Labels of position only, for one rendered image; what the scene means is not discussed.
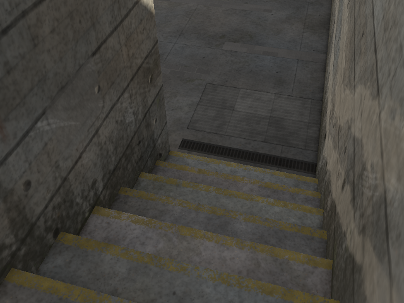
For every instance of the stairs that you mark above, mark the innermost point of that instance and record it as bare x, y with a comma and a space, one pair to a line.
195, 230

